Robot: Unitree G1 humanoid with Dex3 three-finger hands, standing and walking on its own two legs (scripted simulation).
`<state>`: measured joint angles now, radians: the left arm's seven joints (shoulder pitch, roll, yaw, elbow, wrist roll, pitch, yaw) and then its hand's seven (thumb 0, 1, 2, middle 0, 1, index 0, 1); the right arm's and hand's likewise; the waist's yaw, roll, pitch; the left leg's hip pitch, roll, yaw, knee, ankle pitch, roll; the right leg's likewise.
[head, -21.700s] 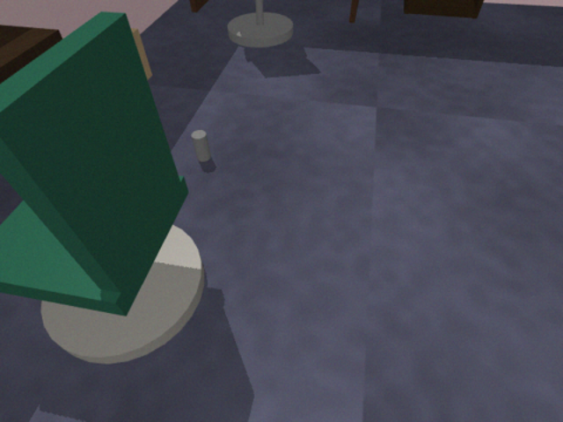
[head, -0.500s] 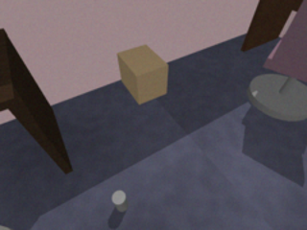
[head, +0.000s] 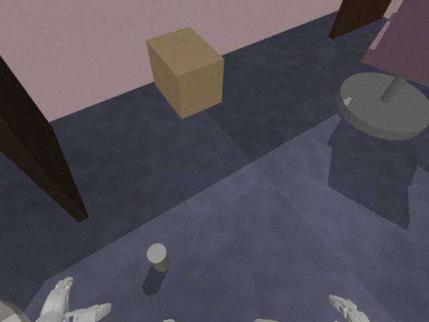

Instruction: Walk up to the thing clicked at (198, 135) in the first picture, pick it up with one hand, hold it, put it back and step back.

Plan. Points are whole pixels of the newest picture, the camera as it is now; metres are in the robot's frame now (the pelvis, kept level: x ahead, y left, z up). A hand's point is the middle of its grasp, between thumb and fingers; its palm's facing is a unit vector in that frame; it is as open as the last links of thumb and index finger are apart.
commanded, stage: go down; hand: left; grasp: from the side
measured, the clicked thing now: (159, 258) +0.41 +0.22 -0.68
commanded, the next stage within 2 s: none
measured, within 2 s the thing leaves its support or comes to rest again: neither
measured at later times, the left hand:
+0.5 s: hand out of the picture +0.15 +0.28 -0.18, palm faces +0.09 -0.94 -0.33, open 17.4 cm
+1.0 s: hand (78, 296) +0.21 +0.33 -0.24, palm faces +0.15 -0.95 -0.27, open 17.4 cm
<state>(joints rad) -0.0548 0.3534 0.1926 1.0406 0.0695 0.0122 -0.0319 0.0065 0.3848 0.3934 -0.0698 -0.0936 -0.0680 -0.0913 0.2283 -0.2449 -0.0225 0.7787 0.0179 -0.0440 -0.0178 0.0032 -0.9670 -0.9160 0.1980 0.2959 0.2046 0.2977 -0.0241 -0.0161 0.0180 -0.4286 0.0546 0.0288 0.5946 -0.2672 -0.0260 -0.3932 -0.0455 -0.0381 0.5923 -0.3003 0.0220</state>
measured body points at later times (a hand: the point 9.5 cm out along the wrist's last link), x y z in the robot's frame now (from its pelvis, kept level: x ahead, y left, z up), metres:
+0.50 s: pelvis +0.00 +0.01 -0.06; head +0.07 +0.02 +0.39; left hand +0.14 +0.33 -0.15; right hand +0.16 -0.25 -0.14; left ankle +0.02 +0.14 -0.73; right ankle +0.00 -0.13 -0.73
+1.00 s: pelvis -0.04 +0.01 -0.15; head +0.10 +0.04 +0.28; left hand +0.20 +0.38 -0.22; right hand +0.14 -0.25 -0.24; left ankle +0.02 +0.14 -0.73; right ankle +0.00 -0.13 -0.73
